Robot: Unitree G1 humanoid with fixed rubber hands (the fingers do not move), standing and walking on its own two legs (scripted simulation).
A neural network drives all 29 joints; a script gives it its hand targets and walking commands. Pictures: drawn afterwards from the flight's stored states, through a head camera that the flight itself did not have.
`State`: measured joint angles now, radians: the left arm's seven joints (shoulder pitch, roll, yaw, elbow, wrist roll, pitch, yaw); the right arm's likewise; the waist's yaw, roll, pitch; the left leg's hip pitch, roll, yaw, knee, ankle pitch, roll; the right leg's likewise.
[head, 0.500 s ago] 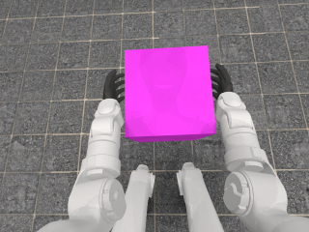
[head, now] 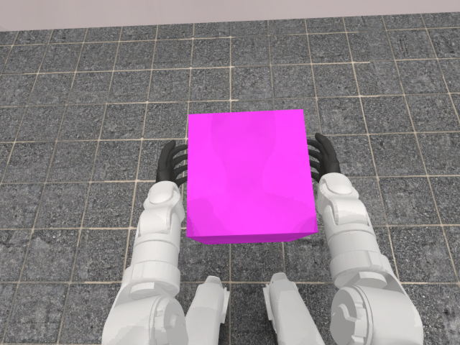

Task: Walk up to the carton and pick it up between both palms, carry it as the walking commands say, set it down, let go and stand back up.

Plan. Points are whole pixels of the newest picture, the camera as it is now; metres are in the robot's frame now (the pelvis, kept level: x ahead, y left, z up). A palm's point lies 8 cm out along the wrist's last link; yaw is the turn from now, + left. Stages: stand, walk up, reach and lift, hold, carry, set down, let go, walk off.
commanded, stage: reach and lift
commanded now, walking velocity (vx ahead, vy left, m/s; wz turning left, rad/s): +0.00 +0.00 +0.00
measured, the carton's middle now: (246, 187) +0.40 +0.00 -0.12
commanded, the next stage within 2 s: none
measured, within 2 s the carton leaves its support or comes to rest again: neither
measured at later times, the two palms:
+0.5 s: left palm (153, 179) +0.37 +0.14 +0.03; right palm (339, 171) +0.38 -0.14 +0.02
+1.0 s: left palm (133, 169) +0.35 +0.14 +0.10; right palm (360, 164) +0.36 -0.14 +0.09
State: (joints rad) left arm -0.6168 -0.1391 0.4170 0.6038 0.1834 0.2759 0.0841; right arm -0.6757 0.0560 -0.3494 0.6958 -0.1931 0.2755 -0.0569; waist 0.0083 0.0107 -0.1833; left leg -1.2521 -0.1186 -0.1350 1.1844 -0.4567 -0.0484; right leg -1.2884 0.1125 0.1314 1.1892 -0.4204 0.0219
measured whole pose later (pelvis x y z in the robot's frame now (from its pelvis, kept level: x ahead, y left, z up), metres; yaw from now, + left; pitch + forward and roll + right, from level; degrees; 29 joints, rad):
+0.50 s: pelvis +0.02 +0.01 +0.06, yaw +0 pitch +22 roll +1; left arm -0.48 -0.19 0.40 0.53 0.23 0.30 0.06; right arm -0.53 0.10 -0.35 0.61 -0.23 0.31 -0.01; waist 0.01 0.02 -0.13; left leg -0.89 -0.10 -0.15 0.86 -0.35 -0.03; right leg -0.92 0.09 0.15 0.87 -0.32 0.02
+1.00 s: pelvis +0.04 +0.00 +0.11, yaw +0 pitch +9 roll +0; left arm -0.36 -0.18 0.33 0.47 0.25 0.43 0.05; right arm -0.39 0.14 -0.31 0.51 -0.27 0.43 -0.02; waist 0.01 0.02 -0.07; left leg -0.44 -0.07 -0.16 0.56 -0.26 -0.02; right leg -0.47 0.07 0.15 0.56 -0.23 0.00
